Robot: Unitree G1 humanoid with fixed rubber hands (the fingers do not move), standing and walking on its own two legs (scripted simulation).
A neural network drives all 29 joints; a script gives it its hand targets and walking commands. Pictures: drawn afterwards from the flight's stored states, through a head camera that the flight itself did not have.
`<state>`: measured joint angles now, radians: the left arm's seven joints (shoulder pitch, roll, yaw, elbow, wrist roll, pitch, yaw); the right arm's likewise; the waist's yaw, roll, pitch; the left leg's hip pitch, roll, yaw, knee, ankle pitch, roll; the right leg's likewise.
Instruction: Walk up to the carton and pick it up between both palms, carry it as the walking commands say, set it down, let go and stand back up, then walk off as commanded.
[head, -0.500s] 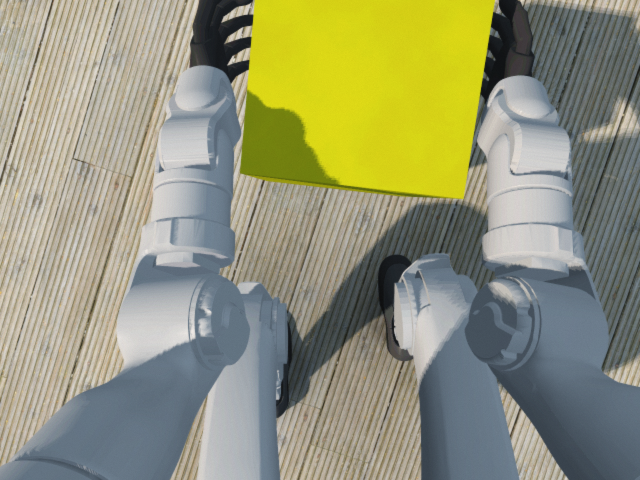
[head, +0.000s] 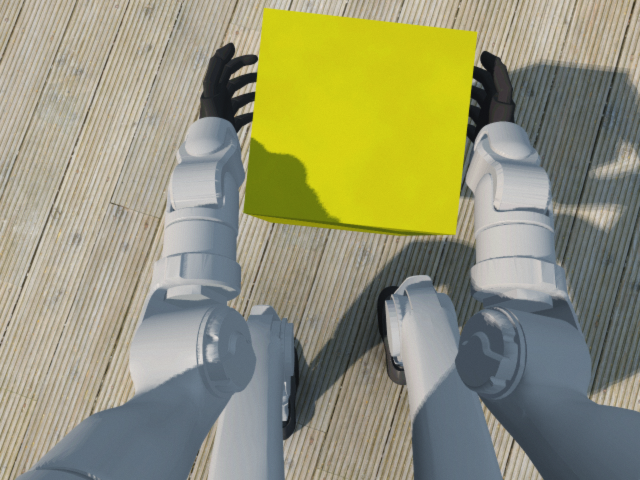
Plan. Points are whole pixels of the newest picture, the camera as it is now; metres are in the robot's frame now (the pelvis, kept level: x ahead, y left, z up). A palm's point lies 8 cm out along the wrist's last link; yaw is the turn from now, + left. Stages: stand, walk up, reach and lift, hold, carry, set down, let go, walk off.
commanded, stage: reach and lift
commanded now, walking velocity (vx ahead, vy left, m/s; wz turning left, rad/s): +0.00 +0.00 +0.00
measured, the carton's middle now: (348, 150) +0.48 -0.06 -0.14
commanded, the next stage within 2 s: none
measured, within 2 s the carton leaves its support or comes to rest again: neither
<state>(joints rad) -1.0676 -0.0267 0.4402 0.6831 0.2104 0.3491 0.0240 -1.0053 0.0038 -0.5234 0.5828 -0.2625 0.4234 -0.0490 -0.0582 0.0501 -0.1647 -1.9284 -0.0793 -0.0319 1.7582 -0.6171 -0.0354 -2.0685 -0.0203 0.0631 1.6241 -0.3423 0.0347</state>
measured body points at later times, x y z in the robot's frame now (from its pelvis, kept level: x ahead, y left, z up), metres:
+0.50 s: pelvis +0.01 +0.00 +0.06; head +0.24 -0.03 +0.44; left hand +0.50 +0.08 +0.01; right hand +0.46 -0.21 -0.01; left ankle +0.06 +0.13 -0.47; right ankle +0.15 -0.14 -0.47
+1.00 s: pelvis +0.03 +0.00 +0.12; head +0.22 -0.03 +0.53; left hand +0.48 +0.09 +0.08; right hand +0.44 -0.21 +0.07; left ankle +0.06 +0.13 -0.47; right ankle +0.15 -0.14 -0.47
